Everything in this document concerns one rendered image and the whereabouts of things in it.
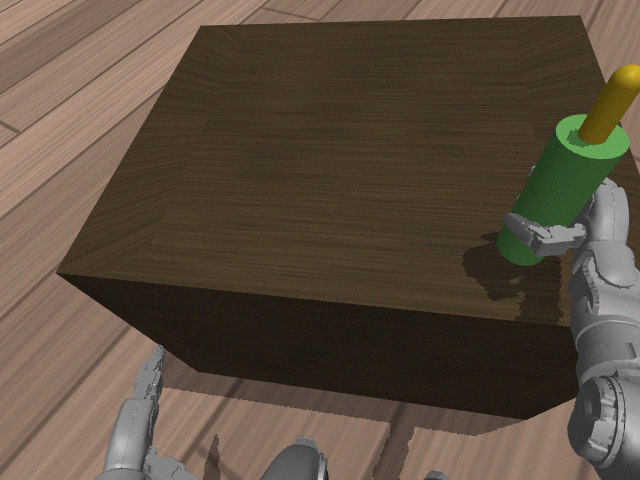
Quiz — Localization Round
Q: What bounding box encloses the right robot arm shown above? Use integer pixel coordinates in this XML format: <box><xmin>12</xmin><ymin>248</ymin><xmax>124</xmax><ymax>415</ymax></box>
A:
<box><xmin>567</xmin><ymin>240</ymin><xmax>640</xmax><ymax>480</ymax></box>

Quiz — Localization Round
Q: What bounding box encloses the right robot hand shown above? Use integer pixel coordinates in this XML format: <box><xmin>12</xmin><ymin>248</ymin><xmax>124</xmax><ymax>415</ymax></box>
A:
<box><xmin>503</xmin><ymin>165</ymin><xmax>629</xmax><ymax>257</ymax></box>

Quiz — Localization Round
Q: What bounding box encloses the bottle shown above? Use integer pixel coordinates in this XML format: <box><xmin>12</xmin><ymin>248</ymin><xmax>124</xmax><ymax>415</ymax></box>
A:
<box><xmin>496</xmin><ymin>64</ymin><xmax>640</xmax><ymax>266</ymax></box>

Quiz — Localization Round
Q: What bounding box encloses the left robot hand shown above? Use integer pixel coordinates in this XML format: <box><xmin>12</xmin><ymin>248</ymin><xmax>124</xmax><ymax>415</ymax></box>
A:
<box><xmin>103</xmin><ymin>344</ymin><xmax>199</xmax><ymax>480</ymax></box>

